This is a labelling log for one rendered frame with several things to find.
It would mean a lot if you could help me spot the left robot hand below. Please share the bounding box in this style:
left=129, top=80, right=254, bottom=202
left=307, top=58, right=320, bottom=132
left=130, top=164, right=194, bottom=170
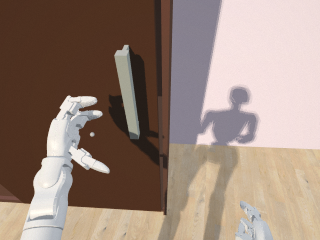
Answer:
left=47, top=95, right=110, bottom=174

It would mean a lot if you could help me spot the right robot hand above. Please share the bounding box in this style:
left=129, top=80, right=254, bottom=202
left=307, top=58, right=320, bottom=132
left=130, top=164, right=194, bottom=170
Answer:
left=235, top=201, right=274, bottom=240

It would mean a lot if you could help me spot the robot left forearm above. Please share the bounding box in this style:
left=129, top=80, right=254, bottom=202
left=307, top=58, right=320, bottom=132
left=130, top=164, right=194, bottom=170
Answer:
left=20, top=156, right=73, bottom=240

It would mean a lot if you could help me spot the handle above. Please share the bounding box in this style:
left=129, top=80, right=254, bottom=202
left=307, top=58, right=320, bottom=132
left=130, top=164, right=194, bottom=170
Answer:
left=114, top=45, right=140, bottom=140

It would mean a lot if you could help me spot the wardrobe door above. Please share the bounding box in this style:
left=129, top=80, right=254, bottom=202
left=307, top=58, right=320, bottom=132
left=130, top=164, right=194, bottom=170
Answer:
left=0, top=0, right=162, bottom=212
left=0, top=184, right=15, bottom=197

